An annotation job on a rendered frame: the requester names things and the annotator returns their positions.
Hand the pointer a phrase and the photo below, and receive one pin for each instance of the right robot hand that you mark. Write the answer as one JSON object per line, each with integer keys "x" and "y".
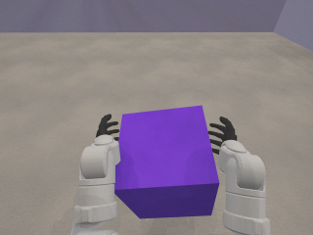
{"x": 228, "y": 130}

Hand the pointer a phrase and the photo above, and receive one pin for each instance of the left robot forearm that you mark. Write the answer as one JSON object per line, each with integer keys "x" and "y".
{"x": 96, "y": 177}

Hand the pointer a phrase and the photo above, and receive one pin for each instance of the left robot hand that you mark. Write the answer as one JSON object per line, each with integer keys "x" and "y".
{"x": 104, "y": 125}

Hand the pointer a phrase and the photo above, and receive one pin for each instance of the carton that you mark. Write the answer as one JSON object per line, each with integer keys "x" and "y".
{"x": 166, "y": 167}

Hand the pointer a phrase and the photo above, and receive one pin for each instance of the right robot forearm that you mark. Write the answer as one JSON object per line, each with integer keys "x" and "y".
{"x": 245, "y": 186}

